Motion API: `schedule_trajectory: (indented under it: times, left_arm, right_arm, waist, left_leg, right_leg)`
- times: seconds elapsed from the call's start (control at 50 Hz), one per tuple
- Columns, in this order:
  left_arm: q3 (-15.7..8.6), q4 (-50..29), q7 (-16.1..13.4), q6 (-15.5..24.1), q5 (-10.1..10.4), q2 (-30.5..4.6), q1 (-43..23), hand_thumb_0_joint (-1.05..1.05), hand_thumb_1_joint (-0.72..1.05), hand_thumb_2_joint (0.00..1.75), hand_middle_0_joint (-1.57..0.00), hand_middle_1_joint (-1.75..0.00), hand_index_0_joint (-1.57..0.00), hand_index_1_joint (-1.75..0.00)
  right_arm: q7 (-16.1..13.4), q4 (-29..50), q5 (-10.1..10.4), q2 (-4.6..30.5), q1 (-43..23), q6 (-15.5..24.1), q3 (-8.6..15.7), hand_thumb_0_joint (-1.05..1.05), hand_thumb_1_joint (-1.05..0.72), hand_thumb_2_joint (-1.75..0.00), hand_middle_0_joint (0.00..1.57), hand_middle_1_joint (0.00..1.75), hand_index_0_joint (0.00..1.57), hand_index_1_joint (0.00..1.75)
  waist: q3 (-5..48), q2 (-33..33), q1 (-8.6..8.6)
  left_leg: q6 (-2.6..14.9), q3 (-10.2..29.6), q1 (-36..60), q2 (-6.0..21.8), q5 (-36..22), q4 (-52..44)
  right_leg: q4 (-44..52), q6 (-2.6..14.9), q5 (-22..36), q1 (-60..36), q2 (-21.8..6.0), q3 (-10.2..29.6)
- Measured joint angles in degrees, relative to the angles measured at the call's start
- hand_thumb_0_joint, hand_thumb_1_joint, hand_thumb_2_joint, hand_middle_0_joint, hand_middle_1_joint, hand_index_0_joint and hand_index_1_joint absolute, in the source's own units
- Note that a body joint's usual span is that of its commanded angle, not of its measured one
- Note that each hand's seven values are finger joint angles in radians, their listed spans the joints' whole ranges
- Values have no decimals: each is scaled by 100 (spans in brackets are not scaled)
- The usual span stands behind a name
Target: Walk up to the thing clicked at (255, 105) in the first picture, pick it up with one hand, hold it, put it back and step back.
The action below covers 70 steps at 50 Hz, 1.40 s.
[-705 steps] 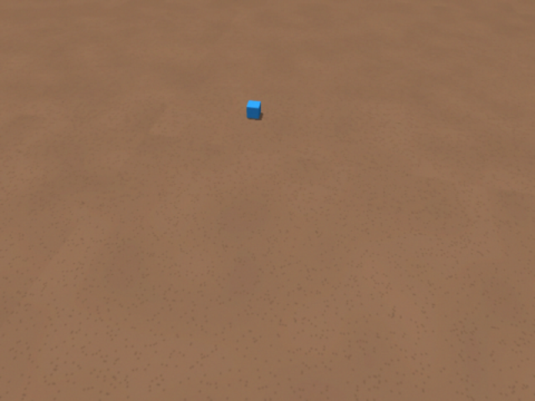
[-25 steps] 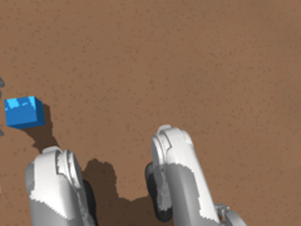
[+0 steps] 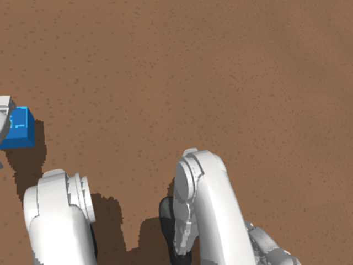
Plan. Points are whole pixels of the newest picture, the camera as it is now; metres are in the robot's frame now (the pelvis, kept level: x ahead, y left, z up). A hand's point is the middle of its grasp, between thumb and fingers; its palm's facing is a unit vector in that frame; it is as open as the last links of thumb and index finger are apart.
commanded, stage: rest palm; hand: left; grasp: from above
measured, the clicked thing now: (12, 128) +0.45 +0.30 -0.25
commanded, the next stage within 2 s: close in 0.42 s
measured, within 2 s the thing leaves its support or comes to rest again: neither
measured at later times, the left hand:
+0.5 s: hand (6, 133) +0.43 +0.30 -0.22, palm faces -0.46 -0.14 -0.88, open 13.9 cm
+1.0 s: hand (6, 132) +0.43 +0.30 -0.23, palm faces -0.43 -0.11 -0.89, open 12.1 cm
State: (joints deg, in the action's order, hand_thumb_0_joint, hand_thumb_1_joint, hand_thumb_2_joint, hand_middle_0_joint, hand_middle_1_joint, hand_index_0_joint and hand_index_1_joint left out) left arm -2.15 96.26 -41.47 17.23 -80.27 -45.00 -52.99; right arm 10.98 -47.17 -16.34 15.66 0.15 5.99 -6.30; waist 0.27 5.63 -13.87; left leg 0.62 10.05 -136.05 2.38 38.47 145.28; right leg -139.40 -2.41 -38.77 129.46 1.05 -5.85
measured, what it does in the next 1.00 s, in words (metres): stands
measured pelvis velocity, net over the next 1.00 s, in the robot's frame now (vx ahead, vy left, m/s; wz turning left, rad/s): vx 0.01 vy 0.00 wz -0.05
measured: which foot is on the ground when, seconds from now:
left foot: down 0.00-1.00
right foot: down 0.00-1.00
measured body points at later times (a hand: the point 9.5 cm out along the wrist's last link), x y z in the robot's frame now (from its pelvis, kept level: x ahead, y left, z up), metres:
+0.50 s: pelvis +0.01 -0.01 +0.00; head +0.27 +0.08 +0.35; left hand +0.45 +0.31 -0.17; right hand +0.04 -0.27 -0.09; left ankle +0.08 +0.13 -0.26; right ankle +0.10 -0.12 -0.26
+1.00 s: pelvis +0.01 +0.00 +0.00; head +0.26 +0.11 +0.35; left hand +0.45 +0.31 -0.18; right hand +0.08 -0.26 -0.08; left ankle +0.08 +0.13 -0.26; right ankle +0.10 -0.12 -0.26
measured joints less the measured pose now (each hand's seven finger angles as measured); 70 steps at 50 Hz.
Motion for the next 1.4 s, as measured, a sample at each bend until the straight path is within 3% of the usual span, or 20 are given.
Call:
schedule_trajectory:
  times: [0.06, 0.2, 0.32, 0.44, 0.58, 0.76, 0.86, 1.06, 1.22, 1.4]
  left_arm:
    - [-16, 145, 75, -319, 179, 28, -192, 0, -44, 91, -7, -102, -8, -103]
    - [-330, 155, 763, -554, 540, -260, -493, 0, -43, 89, -6, -105, -9, -102]
    - [-749, -305, 1166, -306, 688, -389, -36, 1, -43, 88, -6, -106, -11, -101]
    - [-1091, -823, 1056, 154, 618, -514, 403, 1, -45, 89, -7, -103, -11, -99]
    - [-826, -453, 764, 271, 432, -569, 325, 0, -42, 89, -11, -95, -14, -93]
    - [-385, -1, 432, 65, 321, -471, 32, 0, -24, 81, -23, -83, -27, -80]
    - [-373, 90, 333, -102, 336, -499, -79, 0, -18, 75, -26, -79, -31, -76]
    - [-691, 86, 479, -173, 409, -630, -64, 0, -15, 65, -29, -76, -38, -72]
    - [-769, 40, 646, -40, 535, -755, -16, 0, -13, 63, -31, -73, -43, -68]
    - [-820, -98, 701, 119, 454, -781, 134, 0, -5, 63, -38, -69, -49, -66]
  right_arm:
    - [58, 12, -8, -37, 3, 135, -59, 0, -90, -90, 20, 29, 20, 30]
    - [134, 219, 39, -39, 240, 306, -275, 0, -90, -90, 20, 29, 20, 30]
    - [182, 320, 51, 23, 529, 255, -396, 0, -91, -90, 20, 29, 20, 30]
    - [226, 354, 12, 95, 646, 117, -416, 0, -91, -90, 21, 29, 20, 30]
    - [235, 303, -77, 242, 506, 147, -332, 0, -90, -90, 21, 29, 20, 30]
    - [259, 273, -119, 265, 238, 451, -395, 0, -89, -90, 20, 29, 20, 30]
    - [311, 331, -122, 228, 182, 602, -464, 0, -89, -90, 20, 29, 20, 30]
    - [423, 410, -119, 187, 267, 621, -561, 0, -90, -90, 20, 29, 20, 30]
    - [434, 437, -108, 160, 393, 518, -638, 0, -90, -90, 20, 29, 20, 30]
    - [375, 401, -120, 175, 516, 390, -625, 0, -90, -90, 20, 29, 20, 30]
  waist:
    - [-31, -58, -100]
    - [-333, -136, -363]
    - [-619, -176, -432]
    - [-734, -68, -352]
    - [-592, -28, -279]
    - [-478, 23, -309]
    - [-497, 71, -364]
    - [-593, 2, -432]
    - [-678, -19, -454]
    - [-605, -14, -421]
  left_leg:
    - [6, 7, -72, 4, -36, -1]
    - [-36, 92, -122, 19, 26, 58]
    - [-110, 182, -1, 37, 215, 97]
    - [-173, 258, 116, 60, 302, 131]
    - [-164, 312, 74, 42, 253, 218]
    - [-93, 294, 42, 30, 198, 252]
    - [-76, 311, 21, 24, 193, 258]
    - [-72, 332, 59, 25, 267, 258]
    - [-91, 364, 76, 31, 236, 241]
    - [-97, 389, 70, 32, 206, 258]
  right_leg:
    - [6, -10, 45, 76, 9, -5]
    - [-22, -3, 43, 158, 41, -67]
    - [-31, 41, -84, 73, 64, -139]
    - [-44, 79, -107, 1, 94, -197]
    - [-85, 57, -52, 6, 105, -233]
    - [-85, -2, -22, -25, 111, -216]
    - [-67, -20, -19, -29, 115, -231]
    - [-43, -37, -81, -79, 121, -248]
    - [-18, -24, -26, -78, 134, -274]
    - [-16, -20, 19, -74, 147, -293]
